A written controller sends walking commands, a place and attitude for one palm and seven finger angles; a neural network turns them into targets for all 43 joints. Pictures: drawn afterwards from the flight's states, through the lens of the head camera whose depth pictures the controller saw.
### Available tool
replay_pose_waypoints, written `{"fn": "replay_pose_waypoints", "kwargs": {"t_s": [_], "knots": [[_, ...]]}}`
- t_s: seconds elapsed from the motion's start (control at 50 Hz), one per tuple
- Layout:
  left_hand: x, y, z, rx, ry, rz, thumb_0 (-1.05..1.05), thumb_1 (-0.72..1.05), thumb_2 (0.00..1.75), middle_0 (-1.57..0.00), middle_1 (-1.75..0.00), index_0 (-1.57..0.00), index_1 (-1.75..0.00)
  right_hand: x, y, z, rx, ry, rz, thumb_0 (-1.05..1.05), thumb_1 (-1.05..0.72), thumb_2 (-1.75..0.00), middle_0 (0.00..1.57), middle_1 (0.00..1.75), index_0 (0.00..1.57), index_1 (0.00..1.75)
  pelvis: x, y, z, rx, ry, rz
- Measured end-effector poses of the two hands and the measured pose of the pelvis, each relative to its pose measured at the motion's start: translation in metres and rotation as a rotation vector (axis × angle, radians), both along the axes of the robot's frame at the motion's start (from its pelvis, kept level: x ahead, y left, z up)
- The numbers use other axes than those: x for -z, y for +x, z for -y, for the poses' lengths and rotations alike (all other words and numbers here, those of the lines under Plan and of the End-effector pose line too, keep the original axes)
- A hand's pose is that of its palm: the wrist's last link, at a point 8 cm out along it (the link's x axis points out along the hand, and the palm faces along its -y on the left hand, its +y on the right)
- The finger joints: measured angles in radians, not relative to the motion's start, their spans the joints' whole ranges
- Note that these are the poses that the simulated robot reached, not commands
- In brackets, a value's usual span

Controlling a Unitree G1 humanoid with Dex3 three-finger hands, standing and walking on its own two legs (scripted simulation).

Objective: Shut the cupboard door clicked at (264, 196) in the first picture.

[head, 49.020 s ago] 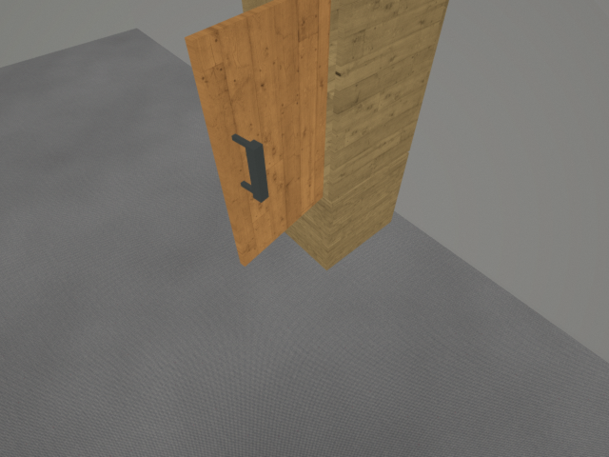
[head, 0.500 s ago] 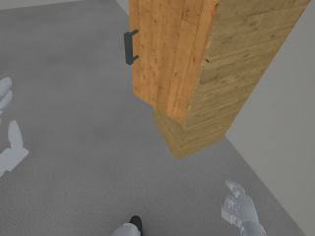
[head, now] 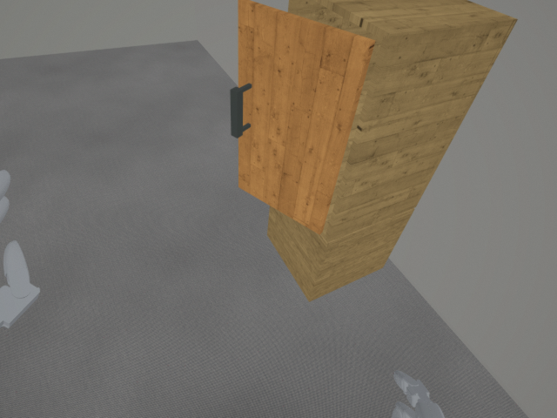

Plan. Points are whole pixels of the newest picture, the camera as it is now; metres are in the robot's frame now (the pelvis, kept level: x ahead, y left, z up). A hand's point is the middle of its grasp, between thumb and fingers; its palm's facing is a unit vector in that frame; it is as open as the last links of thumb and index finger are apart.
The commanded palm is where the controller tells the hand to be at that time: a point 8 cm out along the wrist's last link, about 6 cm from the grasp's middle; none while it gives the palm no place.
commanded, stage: stop stepping back and stand still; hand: left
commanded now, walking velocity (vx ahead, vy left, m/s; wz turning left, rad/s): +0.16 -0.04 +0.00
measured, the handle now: (242, 110) +0.88 +0.11 -0.01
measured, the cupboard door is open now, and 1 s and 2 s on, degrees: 26 26 26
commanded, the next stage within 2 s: let the arm hang, fingers relaxed in 0.46 s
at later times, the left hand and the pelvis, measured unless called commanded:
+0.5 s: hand (2, 292) +0.20 +0.28 +0.17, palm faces +0.42 -0.79 -0.44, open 7.4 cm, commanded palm +0.14 +0.32 +0.18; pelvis +0.01 +0.02 +0.00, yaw +1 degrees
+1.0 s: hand out of the picture -0.07 +0.18 -0.18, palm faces +0.06 -0.99 -0.14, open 7.2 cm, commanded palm none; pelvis +0.02 +0.02 +0.00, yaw +2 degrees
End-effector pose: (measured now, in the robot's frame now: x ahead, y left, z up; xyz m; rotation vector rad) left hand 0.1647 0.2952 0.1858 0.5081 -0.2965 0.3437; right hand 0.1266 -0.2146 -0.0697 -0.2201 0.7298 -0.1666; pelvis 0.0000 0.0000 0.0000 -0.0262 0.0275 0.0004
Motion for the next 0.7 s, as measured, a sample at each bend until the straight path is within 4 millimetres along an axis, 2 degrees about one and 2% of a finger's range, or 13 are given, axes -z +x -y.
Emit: {"fn": "replay_pose_waypoints", "kwargs": {"t_s": [0.08, 0.18, 0.3, 0.42, 0.5, 0.56, 0.58, 0.62, 0.66, 0.7], "knots": [[-0.004, -0.012, -0.004, -0.012, 0.037, -0.036, 0.01, 0.89, 0.9, -0.21, -0.3, -0.21, -0.3, 0.008, -0.002, -0.004, -0.001, 0.032, -0.012, 0.01, -0.9, -0.9, 0.21, 0.3, 0.21, 0.3, 0.001, -0.004, -0.002, -0.005, -0.004, 0.014], [0.008, -0.025, -0.021, -0.107, -0.028, -0.018, 0.01, 0.89, 0.9, -0.21, -0.3, -0.21, -0.3, 0.018, -0.003, 0.005, 0.004, -0.005, -0.039, 0.01, -0.9, -0.89, 0.21, 0.3, 0.21, 0.3, 0.008, 0.001, -0.009, -0.008, -0.02, 0.044], [0.022, -0.011, -0.036, -0.141, -0.122, 0.065, 0.01, 0.89, 0.9, -0.21, -0.3, -0.21, -0.3, 0.017, 0.005, 0.012, 0.017, -0.074, -0.038, 0.01, -0.9, -0.9, 0.21, 0.3, 0.2, 0.3, 0.016, 0.006, -0.019, -0.02, -0.01, 0.074], [0.004, -0.001, -0.027, -0.079, -0.041, 0.025, 0.01, 0.89, 0.9, -0.21, -0.3, -0.2, -0.3, -0.001, 0.016, -0.002, 0.006, -0.029, 0.035, 0.01, -0.9, -0.9, 0.2, 0.3, 0.2, 0.3, 0.004, 0.003, -0.018, -0.015, 0.006, 0.04], [-0.002, -0.004, -0.023, -0.049, 0.02, -0.015, 0.01, 0.89, 0.9, -0.21, -0.3, -0.21, -0.3, 0.001, 0.023, -0.006, -0.006, -0.001, 0.025, 0.01, -0.9, -0.9, 0.2, 0.3, 0.2, 0.3, 0.003, 0.009, -0.019, -0.014, -0.005, 0.024], [0.004, -0.005, -0.03, -0.076, 0.013, -0.036, 0.01, 0.89, 0.9, -0.21, -0.3, -0.21, -0.3, 0.008, 0.027, -0.006, -0.003, -0.001, -0.004, 0.01, -0.9, -0.9, 0.2, 0.3, 0.2, 0.3, 0.005, 0.016, -0.022, -0.01, -0.019, 0.028], [0.014, -0.001, -0.034, -0.08, 0.014, -0.064, 0.01, 0.89, 0.9, -0.21, -0.3, -0.21, -0.3, 0.013, 0.029, -0.006, -0.023, 0.003, -0.01, 0.01, -0.9, -0.9, 0.2, 0.3, 0.2, 0.3, 0.007, 0.018, -0.024, -0.016, -0.022, 0.027], [0.059, 0.012, -0.043, -0.097, -0.049, -0.23, 0.0, 0.89, 0.9, -0.2, -0.3, -0.2, -0.3, 0.026, 0.033, -0.003, -0.069, 0.004, -0.047, 0.01, -0.9, -0.9, 0.2, 0.3, 0.2, 0.3, 0.012, 0.018, -0.028, -0.027, -0.022, 0.031], [0.124, 0.019, -0.046, -0.132, -0.165, -0.469, 0.0, 0.9, 0.9, -0.2, -0.3, -0.2, -0.3, 0.039, 0.032, 0.001, -0.086, -0.004, -0.095, 0.01, -0.9, -0.9, 0.21, 0.3, 0.2, 0.3, 0.016, 0.015, -0.032, -0.03, -0.011, 0.035], [0.191, 0.01, -0.036, -0.151, -0.273, -0.73, 0.0, 0.9, 0.9, -0.19, -0.29, -0.19, -0.29, 0.047, 0.027, 0.005, -0.084, -0.012, -0.137, 0.01, -0.9, -0.9, 0.21, 0.3, 0.2, 0.3, 0.019, 0.012, -0.033, -0.027, 0.005, 0.04]]}}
